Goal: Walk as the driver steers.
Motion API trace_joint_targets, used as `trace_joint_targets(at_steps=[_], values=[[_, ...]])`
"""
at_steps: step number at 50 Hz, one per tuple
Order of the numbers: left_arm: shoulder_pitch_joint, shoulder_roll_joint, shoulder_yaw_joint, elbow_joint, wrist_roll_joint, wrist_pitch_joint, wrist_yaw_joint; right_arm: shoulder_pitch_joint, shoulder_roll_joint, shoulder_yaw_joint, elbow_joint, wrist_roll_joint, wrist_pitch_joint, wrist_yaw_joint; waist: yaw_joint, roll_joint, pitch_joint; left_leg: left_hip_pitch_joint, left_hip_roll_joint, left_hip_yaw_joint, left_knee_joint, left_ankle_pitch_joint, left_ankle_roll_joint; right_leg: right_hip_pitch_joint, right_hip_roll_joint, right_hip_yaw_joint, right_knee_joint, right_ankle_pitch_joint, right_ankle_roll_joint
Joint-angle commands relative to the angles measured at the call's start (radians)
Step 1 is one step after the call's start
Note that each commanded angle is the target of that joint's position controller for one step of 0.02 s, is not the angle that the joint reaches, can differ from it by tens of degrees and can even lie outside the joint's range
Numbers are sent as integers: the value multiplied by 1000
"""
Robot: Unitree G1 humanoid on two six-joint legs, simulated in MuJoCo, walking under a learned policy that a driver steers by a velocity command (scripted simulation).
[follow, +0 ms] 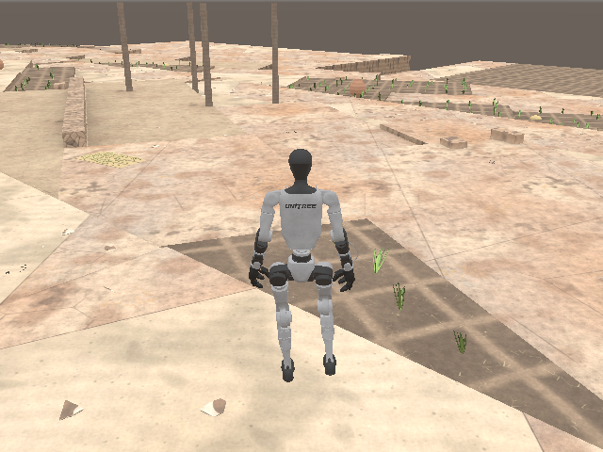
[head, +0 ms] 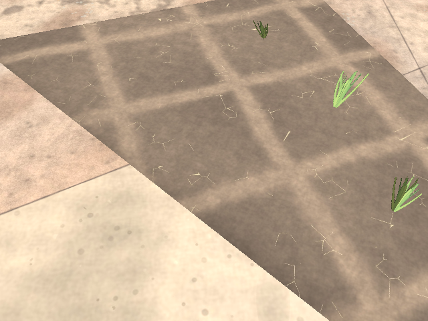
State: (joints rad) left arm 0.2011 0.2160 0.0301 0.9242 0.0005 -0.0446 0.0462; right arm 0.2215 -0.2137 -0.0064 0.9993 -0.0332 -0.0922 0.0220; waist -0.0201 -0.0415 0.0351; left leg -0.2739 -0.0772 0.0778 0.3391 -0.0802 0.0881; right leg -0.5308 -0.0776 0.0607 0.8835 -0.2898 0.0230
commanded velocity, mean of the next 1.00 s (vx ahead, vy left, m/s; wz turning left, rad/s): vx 0.03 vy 0.00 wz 0.00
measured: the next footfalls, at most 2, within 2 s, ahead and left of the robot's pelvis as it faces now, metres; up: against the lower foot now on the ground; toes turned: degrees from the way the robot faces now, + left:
right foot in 0.12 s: +0.12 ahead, -0.14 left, +0.00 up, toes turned +0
right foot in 1.32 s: +0.19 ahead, -0.18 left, +0.00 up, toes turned -3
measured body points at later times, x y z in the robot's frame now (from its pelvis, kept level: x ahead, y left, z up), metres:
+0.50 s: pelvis +0.07 -0.03 +0.00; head +0.09 -0.03 +0.45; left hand +0.11 +0.21 -0.16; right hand +0.10 -0.27 -0.16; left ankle +0.06 +0.08 -0.74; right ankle +0.08 -0.14 -0.74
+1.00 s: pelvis +0.07 -0.02 +0.00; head +0.09 -0.02 +0.45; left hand +0.09 +0.21 -0.16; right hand +0.08 -0.25 -0.16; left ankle +0.06 +0.08 -0.74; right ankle +0.08 -0.14 -0.74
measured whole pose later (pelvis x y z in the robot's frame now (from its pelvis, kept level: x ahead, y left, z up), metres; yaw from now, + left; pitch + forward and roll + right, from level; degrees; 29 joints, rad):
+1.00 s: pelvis +0.07 -0.02 +0.00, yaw +0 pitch -1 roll +0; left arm 0.24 0.16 0.04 1.11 0.00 0.00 0.05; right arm 0.25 -0.16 -0.01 1.12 0.00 -0.01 -0.04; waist 0.00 0.00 0.05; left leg -0.18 -0.01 0.04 0.48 -0.28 0.03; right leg -0.20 -0.01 0.00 0.48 -0.25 0.00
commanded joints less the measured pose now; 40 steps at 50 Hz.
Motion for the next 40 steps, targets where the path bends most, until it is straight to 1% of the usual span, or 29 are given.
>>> trace_joint_targets(at_steps=[1, 2, 3, 4, 5, 6, 7, 8, 9, 10, 11, 13, 15, 18, 22, 28, 40], values=[[142, 48, 12, 12, 3, 32, 5, -59, -150, -27, -56, 11, 2, -22, 51, 125, -127, -109, 268, -144, -126, 152, 166, 272, -1, -17, -137, 82, 9], [121, 58, 15, 8, 2, 39, 5, -53, -150, -28, -52, 16, 11, -25, 45, 127, -108, -121, 269, -167, -136, -5, 158, 282, 3, -20, -179, 86, 5], [107, 63, 18, 7, 4, 42, 4, -56, -144, -26, -50, 23, 18, -28, 48, 123, -82, -138, 263, -183, -134, -143, 144, 301, 12, -31, -239, 98, -5], [102, 65, 21, 10, 9, 41, 4, -59, -128, -21, -48, 30, 24, -31, 55, 112, -58, -157, 247, -191, -121, -251, 121, 334, 22, -44, -309, 112, -19], [100, 67, 24, 15, 16, 41, 3, -44, -104, -13, -41, 36, 27, -33, 57, 95, -37, -163, 222, -195, -101, -324, 87, 360, 24, -45, -378, 117, -33], [111, 76, 24, 16, 24, 38, 4, -4, -80, -5, -26, 34, 27, -33, 51, 60, -22, -172, 192, -191, -66, -369, 44, 387, -20, 2, -444, 179, -52], [112, 126, 32, 15, 19, 36, 7, 51, -82, -8, -19, 27, 25, -31, 3, -28, -6, -190, 123, -143, 8, -364, 6, 391, -71, 50, -460, 244, -78], [87, 139, 39, 42, 7, 32, 2, 95, -59, -8, -12, 30, 34, -40, -40, -170, -5, -95, 66, -53, 28, -279, -15, 262, -58, 64, -509, 20, -105], [62, 84, 32, 39, 4, 24, -5, 70, -76, -11, -3, 24, 43, -48, -21, -140, 16, -14, 67, -41, 60, -227, -32, 184, -28, 61, -548, -90, -94], [49, 62, 26, 41, 9, 17, -7, 60, -83, -14, -1, 24, 52, -53, -20, -110, 14, 11, 73, -44, 67, -203, -33, 167, -16, 48, -555, -99, -76], [36, 64, 27, 40, 8, 11, -8, 64, -79, -14, 9, 23, 59, -57, -19, -76, 11, 22, 82, -53, 67, -191, -30, 176, 1, 32, -539, -45, -63], [48, 63, 30, 52, -1, 0, -7, 67, -74, -13, 20, 21, 60, -56, -9, -28, -19, 19, 93, -63, 65, -148, -26, 241, 11, 14, -498, 84, -60], [71, 61, 30, 67, -5, -2, -6, 54, -74, -13, 24, 27, 54, -53, 4, -3, -44, 21, 98, -66, 71, -95, -26, 293, 17, 3, -463, 191, -65], [84, 57, 30, 81, -5, 3, -6, 48, -66, -13, 35, 32, 54, -50, 15, 18, -60, 35, 101, -65, 86, -33, -31, 328, 23, -8, -437, 269, -70], [88, 51, 30, 95, -5, 14, -7, 59, -56, -11, 53, 34, 63, -52, 16, 37, -52, 52, 103, -66, 98, 9, -35, 334, 30, -18, -426, 302, -71], [87, 40, 29, 112, -5, 27, -6, 70, -55, -12, 72, 35, 73, -56, 16, 43, -27, 63, 107, -71, 99, 31, -39, 337, 39, -27, -428, 306, -66], [76, 25, 29, 144, -4, 40, 0, 69, -41, -17, 96, 34, 75, -61, 18, 38, 7, 61, 111, -79, 68, -20, -39, 340, 48, -37, -454, 231, -54]])
Velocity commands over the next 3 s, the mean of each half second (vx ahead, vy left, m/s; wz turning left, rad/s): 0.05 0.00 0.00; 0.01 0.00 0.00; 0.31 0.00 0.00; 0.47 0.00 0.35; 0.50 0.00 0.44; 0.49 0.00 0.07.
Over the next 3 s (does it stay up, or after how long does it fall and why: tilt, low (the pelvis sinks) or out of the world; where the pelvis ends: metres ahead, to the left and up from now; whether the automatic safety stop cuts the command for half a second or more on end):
stays up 0.98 0.12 -0.04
